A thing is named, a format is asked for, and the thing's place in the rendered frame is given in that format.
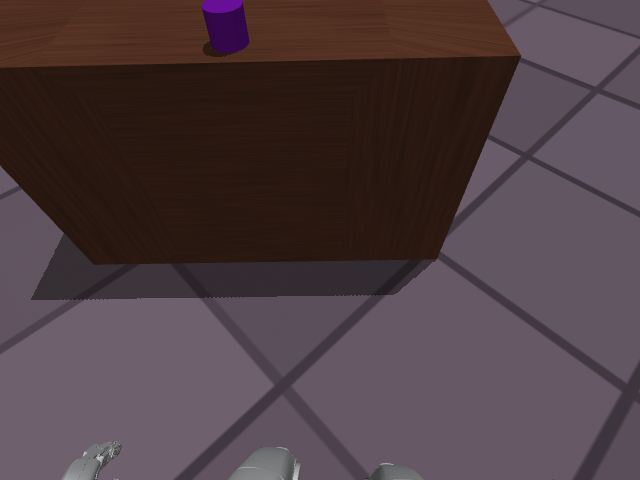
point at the can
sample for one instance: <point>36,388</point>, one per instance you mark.
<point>226,25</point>

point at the left robot hand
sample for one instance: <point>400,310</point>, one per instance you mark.
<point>93,461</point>

